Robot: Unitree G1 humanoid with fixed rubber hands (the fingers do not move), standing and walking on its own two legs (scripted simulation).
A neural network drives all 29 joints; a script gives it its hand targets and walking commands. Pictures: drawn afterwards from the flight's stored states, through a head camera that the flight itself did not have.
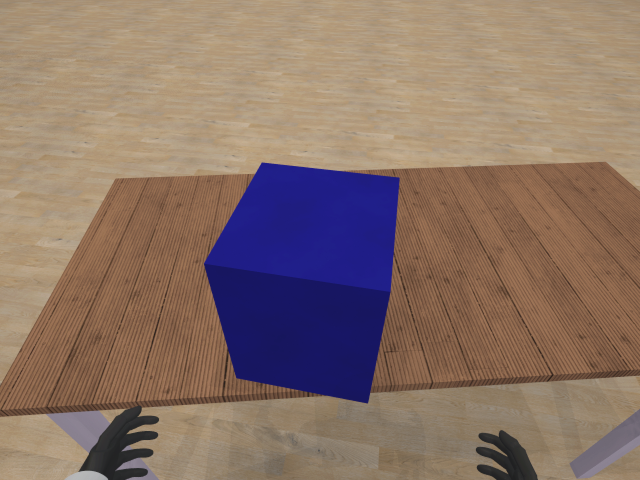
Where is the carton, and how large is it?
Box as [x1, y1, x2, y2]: [204, 162, 399, 402]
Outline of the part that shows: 262,162 204,262 236,377 367,402 390,291 399,178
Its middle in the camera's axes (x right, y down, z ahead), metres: -0.01 +0.06 +0.57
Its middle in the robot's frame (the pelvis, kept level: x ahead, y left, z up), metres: +0.40 +0.04 +0.05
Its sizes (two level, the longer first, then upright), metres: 0.210 0.200 0.250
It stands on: a table, 0.70 m high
